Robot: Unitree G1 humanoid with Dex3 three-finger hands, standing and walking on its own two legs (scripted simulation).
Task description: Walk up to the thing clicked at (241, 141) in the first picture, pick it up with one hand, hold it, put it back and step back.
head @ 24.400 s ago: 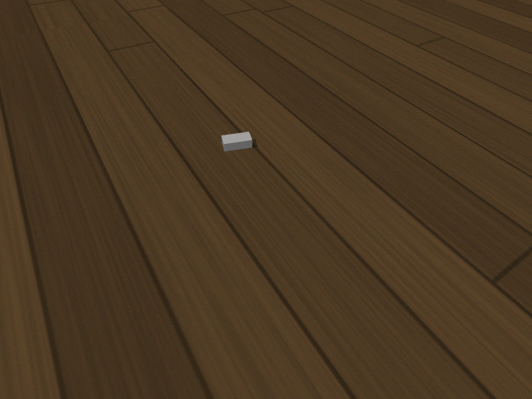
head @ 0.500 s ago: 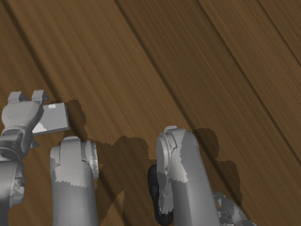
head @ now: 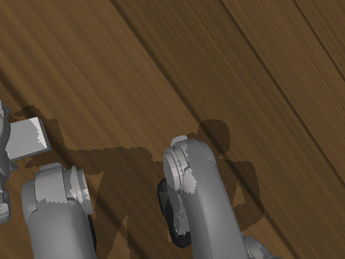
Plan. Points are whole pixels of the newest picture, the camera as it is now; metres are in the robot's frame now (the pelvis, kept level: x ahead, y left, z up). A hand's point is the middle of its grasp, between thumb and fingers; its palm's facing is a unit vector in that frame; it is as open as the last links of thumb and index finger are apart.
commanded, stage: close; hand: left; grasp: from above
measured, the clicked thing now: (6, 144) +0.38 +0.29 -0.27
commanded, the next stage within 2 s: none
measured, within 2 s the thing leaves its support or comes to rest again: neither
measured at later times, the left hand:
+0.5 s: hand (9, 144) +0.38 +0.28 -0.25, palm faces -0.40 -0.14 -0.91, open 13.0 cm
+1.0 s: hand (8, 147) +0.37 +0.28 -0.24, palm faces -0.44 -0.13 -0.89, open 11.5 cm
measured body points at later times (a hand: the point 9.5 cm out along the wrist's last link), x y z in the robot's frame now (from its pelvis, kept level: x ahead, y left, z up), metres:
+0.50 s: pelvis -0.01 +0.01 +0.00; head +0.23 +0.12 +0.36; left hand +0.39 +0.28 -0.19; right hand +0.07 -0.27 -0.06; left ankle +0.06 +0.13 -0.26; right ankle +0.10 -0.13 -0.26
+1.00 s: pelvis -0.01 +0.01 +0.00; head +0.23 +0.12 +0.36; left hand +0.39 +0.28 -0.19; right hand +0.05 -0.25 -0.07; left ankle +0.06 +0.13 -0.26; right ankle +0.10 -0.13 -0.26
